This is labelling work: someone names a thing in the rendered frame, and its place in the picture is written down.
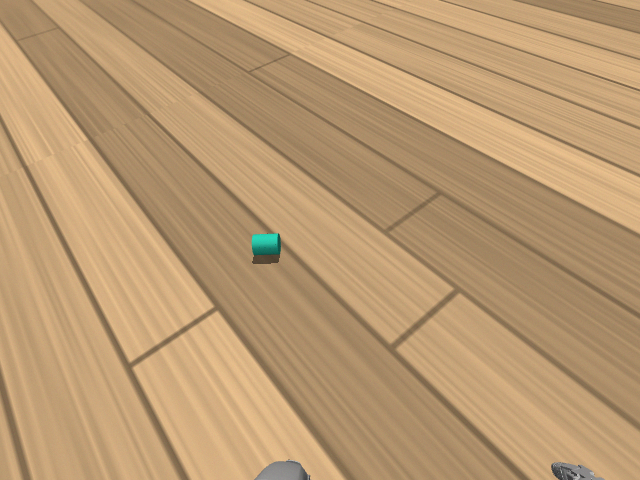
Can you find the right robot hand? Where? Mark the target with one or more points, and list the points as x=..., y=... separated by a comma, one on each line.
x=566, y=471

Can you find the can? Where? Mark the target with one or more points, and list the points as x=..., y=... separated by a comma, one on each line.
x=266, y=244

